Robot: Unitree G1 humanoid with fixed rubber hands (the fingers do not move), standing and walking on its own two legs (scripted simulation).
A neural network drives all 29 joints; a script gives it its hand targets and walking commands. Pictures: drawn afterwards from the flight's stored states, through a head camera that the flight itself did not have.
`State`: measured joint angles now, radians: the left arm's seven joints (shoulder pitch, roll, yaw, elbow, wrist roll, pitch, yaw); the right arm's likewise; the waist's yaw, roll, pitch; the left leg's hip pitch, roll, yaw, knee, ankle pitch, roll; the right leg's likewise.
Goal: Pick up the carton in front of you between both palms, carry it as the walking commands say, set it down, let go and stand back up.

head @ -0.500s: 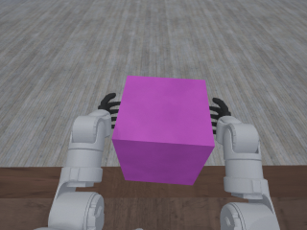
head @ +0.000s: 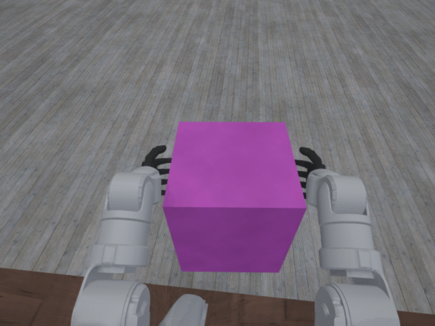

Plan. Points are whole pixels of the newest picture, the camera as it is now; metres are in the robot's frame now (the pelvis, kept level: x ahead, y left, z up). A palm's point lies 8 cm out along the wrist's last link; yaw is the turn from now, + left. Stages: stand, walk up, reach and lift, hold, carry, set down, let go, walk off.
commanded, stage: carry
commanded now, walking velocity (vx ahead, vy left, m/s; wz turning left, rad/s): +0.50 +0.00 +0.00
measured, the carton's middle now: (230, 200) +0.36 +0.03 +0.02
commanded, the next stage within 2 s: none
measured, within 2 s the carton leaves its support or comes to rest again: neither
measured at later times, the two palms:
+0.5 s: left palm (206, 114) +0.76 +0.14 -0.08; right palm (296, 128) +0.73 -0.15 -0.08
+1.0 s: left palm (209, 82) +1.11 +0.19 -0.18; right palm (274, 86) +1.14 -0.11 -0.18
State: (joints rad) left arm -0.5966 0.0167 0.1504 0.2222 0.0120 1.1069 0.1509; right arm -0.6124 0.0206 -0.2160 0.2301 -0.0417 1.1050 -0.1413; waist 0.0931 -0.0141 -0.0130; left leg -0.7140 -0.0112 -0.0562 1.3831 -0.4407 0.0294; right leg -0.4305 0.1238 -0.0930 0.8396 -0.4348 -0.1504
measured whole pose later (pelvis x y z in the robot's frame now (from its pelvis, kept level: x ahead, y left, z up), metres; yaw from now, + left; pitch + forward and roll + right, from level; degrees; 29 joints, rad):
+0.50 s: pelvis +0.39 +0.03 -0.15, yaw +1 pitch +4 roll +1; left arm -0.54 -0.03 0.24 0.15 0.06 1.10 0.13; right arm -0.59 -0.01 -0.11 0.24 0.04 1.06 -0.18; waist -0.15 -0.01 0.01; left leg -0.35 -0.11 0.06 0.90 -0.62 0.12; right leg -0.79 -0.04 0.04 1.01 -0.02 -0.04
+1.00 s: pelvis +0.78 +0.00 -0.25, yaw +1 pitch +6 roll +0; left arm -0.53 -0.02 0.17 0.08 -0.03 1.03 0.17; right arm -0.50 0.07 -0.22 -0.01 -0.06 1.06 -0.15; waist 0.11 0.01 0.05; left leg -0.79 0.05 0.03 0.85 -0.16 0.04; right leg -0.24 0.06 -0.08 0.57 -0.43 -0.09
